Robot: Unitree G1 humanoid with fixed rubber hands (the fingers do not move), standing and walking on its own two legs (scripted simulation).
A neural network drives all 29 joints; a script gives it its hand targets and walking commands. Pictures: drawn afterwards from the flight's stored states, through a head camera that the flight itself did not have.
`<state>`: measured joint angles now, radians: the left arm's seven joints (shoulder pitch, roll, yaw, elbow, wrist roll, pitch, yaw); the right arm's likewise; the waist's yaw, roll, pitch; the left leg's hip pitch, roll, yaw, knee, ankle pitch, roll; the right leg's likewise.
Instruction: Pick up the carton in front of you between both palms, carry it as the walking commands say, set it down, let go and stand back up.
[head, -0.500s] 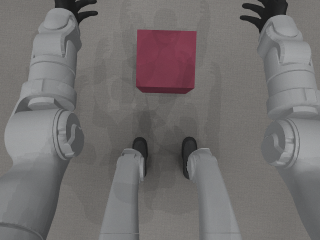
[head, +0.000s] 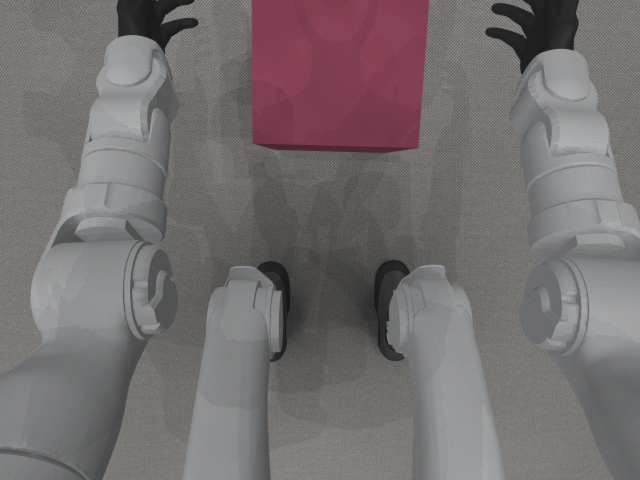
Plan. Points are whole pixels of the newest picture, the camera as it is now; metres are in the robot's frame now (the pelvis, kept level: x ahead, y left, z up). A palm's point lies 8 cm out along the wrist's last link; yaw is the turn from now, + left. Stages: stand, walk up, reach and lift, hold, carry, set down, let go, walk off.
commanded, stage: reach and lift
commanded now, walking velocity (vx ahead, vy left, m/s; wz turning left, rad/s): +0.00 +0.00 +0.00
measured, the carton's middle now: (334, 82) +0.53 +0.00 -0.39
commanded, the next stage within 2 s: none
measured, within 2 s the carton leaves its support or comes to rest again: leaves its support in 1.34 s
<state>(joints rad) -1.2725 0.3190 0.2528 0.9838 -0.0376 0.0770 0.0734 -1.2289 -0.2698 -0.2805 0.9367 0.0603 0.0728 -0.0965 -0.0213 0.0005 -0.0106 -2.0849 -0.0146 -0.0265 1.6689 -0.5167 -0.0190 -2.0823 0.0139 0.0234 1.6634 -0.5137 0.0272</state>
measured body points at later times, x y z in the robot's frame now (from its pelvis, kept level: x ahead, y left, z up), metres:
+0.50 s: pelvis -0.04 +0.00 -0.14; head +0.35 +0.00 +0.07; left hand +0.54 +0.18 -0.33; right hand +0.53 -0.19 -0.33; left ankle +0.07 +0.12 -0.48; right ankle +0.08 -0.13 -0.48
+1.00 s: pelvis -0.04 +0.00 -0.14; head +0.35 +0.01 +0.08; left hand +0.55 +0.15 -0.32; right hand +0.54 -0.15 -0.32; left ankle +0.07 +0.12 -0.48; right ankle +0.08 -0.13 -0.48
